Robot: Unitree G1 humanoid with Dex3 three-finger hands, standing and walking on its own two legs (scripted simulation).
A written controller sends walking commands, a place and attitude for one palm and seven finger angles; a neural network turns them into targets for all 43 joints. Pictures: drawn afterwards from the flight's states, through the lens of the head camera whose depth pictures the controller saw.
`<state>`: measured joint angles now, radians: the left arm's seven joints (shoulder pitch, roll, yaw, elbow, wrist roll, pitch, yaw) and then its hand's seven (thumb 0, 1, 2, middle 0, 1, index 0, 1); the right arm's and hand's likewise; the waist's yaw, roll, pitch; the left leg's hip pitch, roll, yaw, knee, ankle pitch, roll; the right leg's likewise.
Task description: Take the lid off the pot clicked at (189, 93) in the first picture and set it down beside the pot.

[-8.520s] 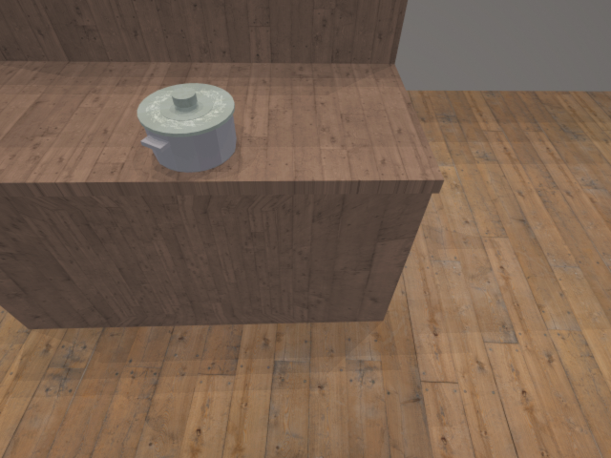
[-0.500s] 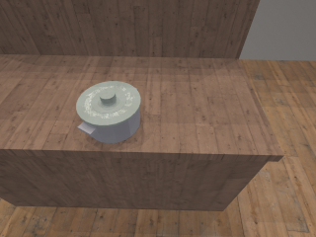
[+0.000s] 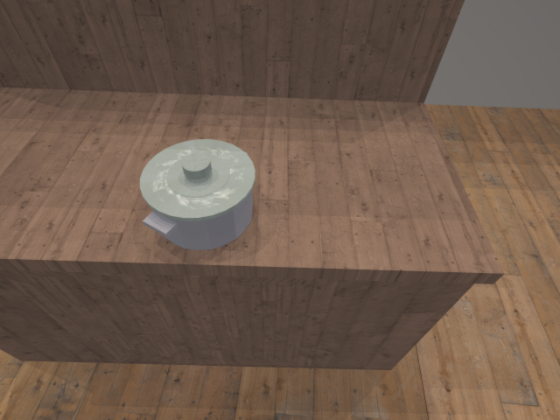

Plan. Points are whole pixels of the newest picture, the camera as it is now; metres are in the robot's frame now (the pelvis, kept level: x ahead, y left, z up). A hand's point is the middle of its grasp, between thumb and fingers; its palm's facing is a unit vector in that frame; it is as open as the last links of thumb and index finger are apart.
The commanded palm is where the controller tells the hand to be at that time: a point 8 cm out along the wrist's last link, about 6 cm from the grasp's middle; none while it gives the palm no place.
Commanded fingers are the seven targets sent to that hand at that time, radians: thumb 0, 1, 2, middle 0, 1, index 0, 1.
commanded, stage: look again from close up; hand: left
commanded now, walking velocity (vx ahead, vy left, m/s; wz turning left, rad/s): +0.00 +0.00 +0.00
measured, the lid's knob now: (196, 165) +0.50 +0.18 +0.07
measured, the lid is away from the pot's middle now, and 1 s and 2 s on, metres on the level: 0.00 0.00 0.00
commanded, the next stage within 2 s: lift the closed hand beside the body in 0.54 s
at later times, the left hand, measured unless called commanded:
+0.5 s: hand out of the picture -0.03 +0.18 -0.18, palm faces +0.01 -0.98 -0.18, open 7.4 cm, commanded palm none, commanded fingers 0.00 0.90 0.90 -0.20 -0.30 -0.20 -0.30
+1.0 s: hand out of the picture +0.13 +0.19 -0.05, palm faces +0.18 -0.96 -0.21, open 5.0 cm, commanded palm +0.07 +0.25 -0.03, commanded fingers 0.00 0.90 0.90 -1.04 -1.21 -1.04 -1.21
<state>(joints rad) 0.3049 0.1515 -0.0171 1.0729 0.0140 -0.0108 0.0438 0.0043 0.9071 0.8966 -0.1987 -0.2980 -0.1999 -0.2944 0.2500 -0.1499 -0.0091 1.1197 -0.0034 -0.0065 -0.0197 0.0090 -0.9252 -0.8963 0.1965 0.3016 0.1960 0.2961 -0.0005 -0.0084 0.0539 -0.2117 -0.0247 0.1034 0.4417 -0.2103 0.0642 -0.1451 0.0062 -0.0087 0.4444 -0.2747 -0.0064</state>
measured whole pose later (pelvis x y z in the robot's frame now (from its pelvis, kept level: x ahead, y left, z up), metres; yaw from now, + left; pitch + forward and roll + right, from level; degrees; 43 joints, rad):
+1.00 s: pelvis -0.01 +0.00 -0.01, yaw +2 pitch -2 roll -1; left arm 0.54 0.19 0.04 0.13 -0.02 -0.07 0.06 0.01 0.92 0.90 -0.63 -0.77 -0.63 -0.76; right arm 0.17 -0.23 -0.02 0.56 0.04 -0.14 -0.01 0.02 -0.92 -0.90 0.20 0.30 0.19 0.30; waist 0.00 -0.01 -0.02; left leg -0.26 -0.04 0.08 0.51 -0.22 0.07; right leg -0.18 0.00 -0.03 0.51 -0.30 0.00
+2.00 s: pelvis +0.02 -0.03 +0.00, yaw +3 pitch -3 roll +0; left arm 0.65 0.29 0.18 -0.27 -0.03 -0.08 0.07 0.02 0.89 0.90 -1.29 -1.50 -1.30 -1.49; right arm 0.17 -0.20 0.01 0.58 0.02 -0.09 -0.06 0.01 -0.91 -0.90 0.20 0.30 0.20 0.30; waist 0.07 0.05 0.02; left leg -0.15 -0.01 0.04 0.42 -0.22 0.03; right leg -0.04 0.03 -0.06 0.37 -0.29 -0.04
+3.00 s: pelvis -0.03 +0.00 +0.00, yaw +4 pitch -2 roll -1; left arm 0.09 0.65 0.03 -0.19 0.77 0.01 -0.24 0.00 0.03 1.24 -0.95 -0.45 -0.96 -0.45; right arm 0.11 -0.27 0.03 0.58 0.05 0.11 0.02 0.01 -0.91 -0.90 0.20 0.30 0.20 0.30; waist 0.06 0.13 0.04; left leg -0.23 -0.04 0.04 0.41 -0.14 0.07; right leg -0.14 0.00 -0.06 0.40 -0.22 -0.01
